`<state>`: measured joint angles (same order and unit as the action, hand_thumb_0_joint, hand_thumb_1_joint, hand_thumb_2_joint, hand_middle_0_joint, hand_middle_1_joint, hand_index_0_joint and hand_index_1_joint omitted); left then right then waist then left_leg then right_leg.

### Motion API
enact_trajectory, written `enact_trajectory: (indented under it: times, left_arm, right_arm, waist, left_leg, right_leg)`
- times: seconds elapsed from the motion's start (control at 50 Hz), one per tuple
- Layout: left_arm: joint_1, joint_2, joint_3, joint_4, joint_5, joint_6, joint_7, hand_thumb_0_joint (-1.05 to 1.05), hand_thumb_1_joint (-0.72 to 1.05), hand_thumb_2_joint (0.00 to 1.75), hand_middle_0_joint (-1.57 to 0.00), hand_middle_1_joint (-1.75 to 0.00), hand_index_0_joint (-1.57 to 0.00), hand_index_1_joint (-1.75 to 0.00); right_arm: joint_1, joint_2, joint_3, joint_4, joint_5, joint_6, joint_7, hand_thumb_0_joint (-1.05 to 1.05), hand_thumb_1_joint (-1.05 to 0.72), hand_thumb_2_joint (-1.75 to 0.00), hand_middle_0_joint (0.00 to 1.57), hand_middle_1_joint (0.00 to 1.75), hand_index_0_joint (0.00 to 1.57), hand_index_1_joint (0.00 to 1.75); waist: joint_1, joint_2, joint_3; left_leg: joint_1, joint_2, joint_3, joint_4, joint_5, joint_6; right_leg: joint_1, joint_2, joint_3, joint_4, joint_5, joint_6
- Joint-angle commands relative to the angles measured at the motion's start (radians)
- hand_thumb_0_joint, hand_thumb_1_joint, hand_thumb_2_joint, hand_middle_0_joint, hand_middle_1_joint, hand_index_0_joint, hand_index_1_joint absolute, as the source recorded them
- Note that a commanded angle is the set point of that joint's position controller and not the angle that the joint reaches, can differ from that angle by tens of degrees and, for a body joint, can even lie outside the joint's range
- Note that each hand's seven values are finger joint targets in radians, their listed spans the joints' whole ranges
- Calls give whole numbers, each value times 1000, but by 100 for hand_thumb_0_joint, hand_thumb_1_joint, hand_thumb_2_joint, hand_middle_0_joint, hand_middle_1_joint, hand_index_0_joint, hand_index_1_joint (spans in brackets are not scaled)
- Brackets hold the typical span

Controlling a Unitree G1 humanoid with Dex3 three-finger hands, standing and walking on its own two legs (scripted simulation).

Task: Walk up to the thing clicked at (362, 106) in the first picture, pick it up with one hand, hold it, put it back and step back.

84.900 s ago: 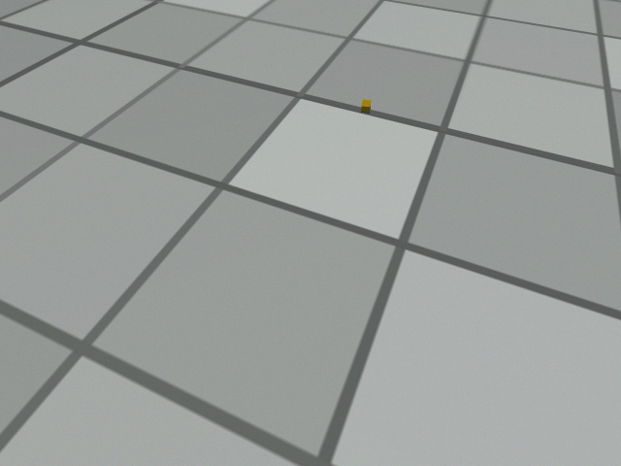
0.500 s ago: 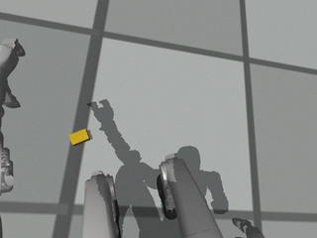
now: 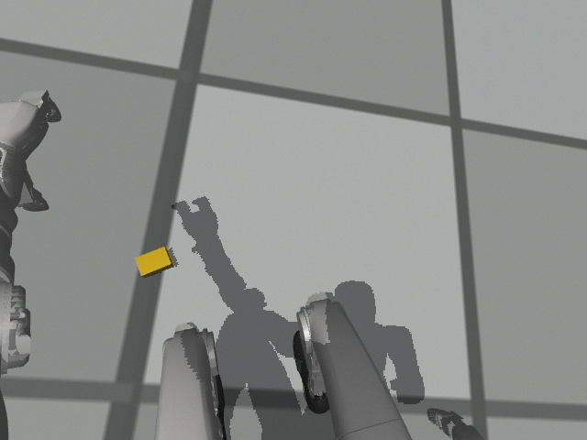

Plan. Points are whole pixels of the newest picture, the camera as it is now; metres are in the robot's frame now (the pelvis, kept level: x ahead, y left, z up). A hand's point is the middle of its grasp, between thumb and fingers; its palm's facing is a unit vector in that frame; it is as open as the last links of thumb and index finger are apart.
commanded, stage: go down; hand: left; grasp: from above
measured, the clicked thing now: (154, 262) +0.45 +0.22 -0.55
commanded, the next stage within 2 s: withdraw in 0.02 s
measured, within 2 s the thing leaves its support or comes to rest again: neither
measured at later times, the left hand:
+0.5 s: hand (39, 167) +0.51 +0.28 -0.11, palm faces -0.41 -0.04 -0.91, open 13.9 cm
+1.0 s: hand (29, 171) +0.50 +0.28 -0.08, palm faces -0.44 -0.03 -0.90, open 13.4 cm
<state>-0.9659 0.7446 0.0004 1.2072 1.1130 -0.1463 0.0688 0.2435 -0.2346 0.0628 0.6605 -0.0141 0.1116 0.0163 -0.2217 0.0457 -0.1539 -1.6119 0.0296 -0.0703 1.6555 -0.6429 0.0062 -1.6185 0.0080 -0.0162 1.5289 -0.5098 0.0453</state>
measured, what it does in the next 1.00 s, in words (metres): stands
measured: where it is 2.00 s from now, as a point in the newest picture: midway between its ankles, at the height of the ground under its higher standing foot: (265, 406)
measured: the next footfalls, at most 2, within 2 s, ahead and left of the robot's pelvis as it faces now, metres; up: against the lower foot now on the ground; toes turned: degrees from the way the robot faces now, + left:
none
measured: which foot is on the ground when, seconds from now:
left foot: down 0.00-1.00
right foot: down 0.00-1.00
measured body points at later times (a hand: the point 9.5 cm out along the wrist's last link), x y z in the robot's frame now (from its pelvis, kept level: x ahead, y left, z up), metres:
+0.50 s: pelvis -0.01 +0.00 -0.03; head +0.21 +0.04 +0.36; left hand +0.53 +0.28 -0.05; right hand +0.01 -0.27 -0.14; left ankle +0.04 +0.11 -0.53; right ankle +0.09 -0.15 -0.53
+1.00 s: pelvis +0.00 +0.00 +0.00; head +0.20 +0.04 +0.40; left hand +0.52 +0.28 -0.03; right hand +0.04 -0.27 -0.12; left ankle +0.04 +0.11 -0.53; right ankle +0.09 -0.15 -0.53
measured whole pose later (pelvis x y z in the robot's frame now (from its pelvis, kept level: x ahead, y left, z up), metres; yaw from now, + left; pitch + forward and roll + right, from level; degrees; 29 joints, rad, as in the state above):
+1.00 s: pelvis +0.00 +0.00 +0.00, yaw +0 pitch +34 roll -6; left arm -0.97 0.74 -0.01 1.22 1.12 -0.15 0.08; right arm 0.23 -0.25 0.06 0.66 -0.02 0.11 0.02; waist -0.22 0.04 -0.16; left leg -1.63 0.03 -0.07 1.67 -0.65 0.00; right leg -1.63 0.01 -0.02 1.55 -0.52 0.05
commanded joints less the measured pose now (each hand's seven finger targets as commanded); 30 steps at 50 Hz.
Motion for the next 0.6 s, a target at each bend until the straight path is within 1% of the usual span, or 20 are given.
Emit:
enact_trajectory:
  times: [0.0,0.04,0.08,0.1,0.14,0.16,0.18,0.2,0.22,0.26,0.3,0.34,0.38,0.4,0.44,0.46,0.5,0.52,0.56,0.58]
  left_arm:
    - [-394,241,30,-132,-1,-3,51,0,-36,83,-21,-82,-19,-82]
    - [-402,247,28,-125,3,-5,52,0,-48,90,-14,-91,-14,-91]
    - [-402,232,17,-105,6,-7,52,0,-39,83,-22,-84,-22,-84]
    - [-418,250,26,-114,10,-9,54,0,-47,91,-14,-92,-14,-92]
    - [-422,245,20,-94,14,-10,59,0,-41,80,-23,-83,-23,-83]
    - [-428,274,36,-111,17,-13,61,0,-49,88,-15,-91,-15,-91]
    - [-435,301,47,-95,28,-12,65,0,-41,80,-20,-83,-19,-83]
    - [-425,301,50,-90,25,-12,67,0,-43,78,-23,-82,-23,-82]
    - [-451,307,55,-123,26,-14,69,0,-51,86,-15,-90,-15,-90]
    - [-464,311,58,-128,33,-8,70,0,-46,78,-22,-83,-22,-83]
    - [-464,335,69,-143,36,-2,68,0,-43,78,-19,-83,-17,-83]
    - [-463,356,88,-181,23,4,62,0,-53,85,-12,-92,-12,-91]
    - [-435,316,70,-127,14,18,47,0,-47,80,-22,-82,-21,-83]
    - [-453,319,71,-176,3,16,40,0,-50,88,-15,-90,-13,-91]
    - [-456,332,76,-164,3,23,28,0,-40,81,-23,-82,-23,-82]
    - [-476,344,84,-234,-1,19,22,0,-48,89,-15,-90,-15,-90]
    - [-437,326,75,-192,2,19,10,0,-40,78,-24,-81,-24,-81]
    - [-458,345,83,-246,-4,11,9,0,-48,86,-16,-89,-16,-89]
    - [-378,310,70,-161,-8,14,4,0,-39,80,-24,-81,-24,-81]
    - [-414,315,78,-223,-17,7,4,0,-47,88,-16,-89,-16,-89]
  right_arm:
    - [200,-202,-72,-7,-1,-11,-17,0,-89,-90,20,30,20,30]
    - [196,-207,-73,-6,-2,-13,-16,0,-91,-90,20,30,20,30]
    - [193,-210,-74,-6,-3,-14,-15,0,-91,-90,20,30,20,30]
    - [195,-213,-74,-6,-5,-14,-15,0,-91,-90,20,30,20,30]
    - [192,-211,-71,-8,-8,-13,-13,0,-91,-90,20,30,20,30]
    - [198,-214,-71,-12,-9,-12,-12,0,-91,-90,20,30,20,30]
    - [195,-219,-72,-12,-9,-10,-12,0,-89,-90,20,30,20,30]
    - [192,-217,-70,-17,-11,-8,-10,0,-91,-90,20,30,20,30]
    - [195,-220,-70,-17,-13,-8,-9,0,-91,-90,20,30,20,30]
    - [199,-225,-72,-20,-15,-4,-7,0,-91,-90,20,30,20,30]
    - [205,-226,-71,-23,-17,0,-5,0,-89,-90,20,30,20,30]
    - [211,-227,-73,-34,-13,5,-2,0,-91,-90,20,30,20,30]
    - [216,-225,-74,-31,-14,9,0,0,-91,-90,20,30,20,30]
    - [211,-223,-78,-34,-11,10,-1,0,-91,-90,20,30,20,30]
    - [214,-229,-77,-28,-10,11,-3,0,-91,-90,20,30,20,30]
    - [215,-230,-81,-33,-8,12,-4,0,-91,-90,20,30,20,30]
    - [217,-228,-77,-28,-8,14,-6,0,-91,-90,20,30,20,30]
    - [215,-224,-78,-31,-5,13,-8,0,-91,-90,20,30,20,30]
    - [211,-217,-71,-28,-7,12,-10,0,-91,-90,20,30,20,30]
    - [211,-214,-75,-30,-3,9,-12,0,-91,-90,20,30,20,30]
  waist:
    - [-25,210,-560]
    - [-22,217,-556]
    - [-26,220,-552]
    - [-23,229,-557]
    - [-31,226,-550]
    - [-23,223,-581]
    - [-18,222,-592]
    - [-19,230,-584]
    - [-21,245,-608]
    - [-22,271,-646]
    - [-15,268,-695]
    - [-8,274,-733]
    - [-22,256,-681]
    - [-14,256,-702]
    - [-20,273,-683]
    - [-9,301,-723]
    - [-16,277,-700]
    - [-6,283,-728]
    - [-15,221,-657]
    - [-14,221,-669]
  left_leg:
    - [405,-3,14,-216,316,13]
    - [404,-2,10,-213,318,11]
    - [403,-2,7,-208,307,9]
    - [404,-2,7,-203,312,8]
    - [366,-5,16,-181,305,11]
    - [367,-7,16,-174,312,12]
    - [360,-8,17,-170,305,12]
    - [346,-9,19,-166,295,11]
    - [357,-8,16,-157,312,10]
    - [379,-7,14,-146,337,8]
    - [375,-11,20,-133,357,11]
    - [376,-13,19,-139,363,9]
    - [367,-11,14,-148,330,11]
    - [370,-11,19,-151,317,13]
    - [390,-8,3,-165,297,7]
    - [423,-7,0,-171,304,3]
    - [421,-6,-5,-169,299,5]
    - [419,-8,5,-169,304,6]
    - [379,-9,9,-162,282,15]
    - [375,-11,14,-166,282,17]
  right_leg:
    - [318,33,-46,-135,177,-91]
    - [303,33,-47,-126,173,-93]
    - [282,33,-49,-117,161,-94]
    - [272,32,-48,-111,165,-94]
    - [268,33,-47,-98,167,-92]
    - [278,33,-48,-91,173,-92]
    - [276,33,-46,-85,169,-91]
    - [271,32,-45,-79,162,-91]
    - [257,31,-46,-66,172,-92]
    - [238,31,-48,-53,183,-93]
    - [278,32,-45,-49,210,-90]
    - [312,29,-43,-44,223,-89]
    - [283,30,-46,-57,191,-87]
    - [305,30,-46,-65,186,-85]
    - [270,27,-49,-61,160,-88]
    - [275,27,-51,-57,161,-90]
    - [262,27,-54,-65,152,-89]
    - [304,30,-52,-67,165,-89]
    - [303,29,-49,-86,156,-84]
    - [318,25,-45,-93,165,-84]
